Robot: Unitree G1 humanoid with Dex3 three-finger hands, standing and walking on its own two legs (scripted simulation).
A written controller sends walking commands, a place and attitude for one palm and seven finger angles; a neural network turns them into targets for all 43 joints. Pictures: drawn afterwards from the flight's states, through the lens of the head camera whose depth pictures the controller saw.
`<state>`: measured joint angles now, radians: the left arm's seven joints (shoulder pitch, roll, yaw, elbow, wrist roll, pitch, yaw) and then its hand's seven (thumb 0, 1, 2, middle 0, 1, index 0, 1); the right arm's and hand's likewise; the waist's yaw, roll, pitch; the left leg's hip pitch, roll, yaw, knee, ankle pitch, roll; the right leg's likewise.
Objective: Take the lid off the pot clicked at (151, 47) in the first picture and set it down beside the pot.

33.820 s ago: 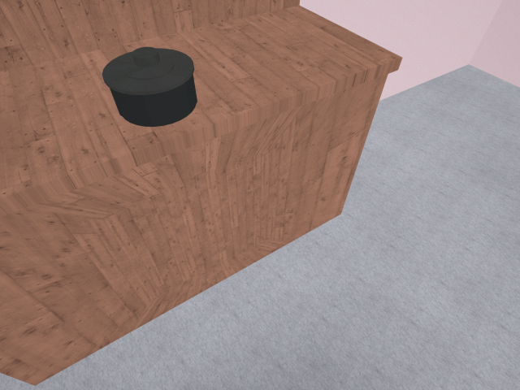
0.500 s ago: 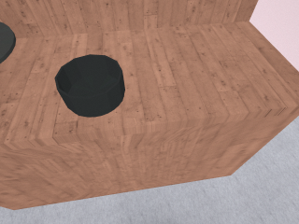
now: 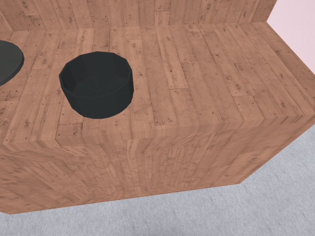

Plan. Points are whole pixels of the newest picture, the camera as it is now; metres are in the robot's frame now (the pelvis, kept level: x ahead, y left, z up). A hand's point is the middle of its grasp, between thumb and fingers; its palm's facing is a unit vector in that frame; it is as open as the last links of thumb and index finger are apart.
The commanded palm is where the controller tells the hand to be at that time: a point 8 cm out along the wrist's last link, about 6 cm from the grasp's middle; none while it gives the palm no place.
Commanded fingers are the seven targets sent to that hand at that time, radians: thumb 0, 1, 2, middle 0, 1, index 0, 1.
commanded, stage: lower the lid onto the table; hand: left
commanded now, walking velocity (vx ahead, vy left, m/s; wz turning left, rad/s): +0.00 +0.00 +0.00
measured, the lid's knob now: out of the picture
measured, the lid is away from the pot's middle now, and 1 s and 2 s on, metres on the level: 0.25 0.23 0.22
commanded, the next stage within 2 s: none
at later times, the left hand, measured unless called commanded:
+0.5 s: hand out of the picture +0.45 +0.36 +0.21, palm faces -0.31 -0.22 -0.93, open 8.6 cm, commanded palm +0.46 +0.36 +0.29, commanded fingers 0.00 0.52 1.15 -0.79 -1.02 -0.76 -0.98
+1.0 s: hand out of the picture +0.45 +0.36 +0.17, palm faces -0.37 -0.23 -0.90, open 8.6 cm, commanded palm +0.48 +0.37 +0.25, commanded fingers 0.00 0.52 1.15 -0.79 -1.02 -0.76 -0.98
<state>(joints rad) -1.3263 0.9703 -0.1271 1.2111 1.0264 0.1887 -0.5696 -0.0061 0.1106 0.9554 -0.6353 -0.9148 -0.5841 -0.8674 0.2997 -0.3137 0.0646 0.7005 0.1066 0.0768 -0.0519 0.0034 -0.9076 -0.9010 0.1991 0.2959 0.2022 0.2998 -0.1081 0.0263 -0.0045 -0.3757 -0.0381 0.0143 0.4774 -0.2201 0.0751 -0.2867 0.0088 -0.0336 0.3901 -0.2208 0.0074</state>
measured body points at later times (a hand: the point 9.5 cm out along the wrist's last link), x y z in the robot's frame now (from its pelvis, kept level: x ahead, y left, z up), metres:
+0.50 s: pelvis +0.00 +0.00 +0.00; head +0.06 +0.01 +0.44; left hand +0.46 +0.37 +0.26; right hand +0.04 -0.27 -0.13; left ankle +0.01 +0.07 -0.74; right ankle -0.02 -0.13 -0.74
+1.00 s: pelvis +0.01 +0.00 +0.00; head +0.07 +0.01 +0.44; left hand +0.47 +0.37 +0.23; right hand +0.02 -0.28 -0.12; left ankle +0.01 +0.07 -0.74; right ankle -0.02 -0.13 -0.74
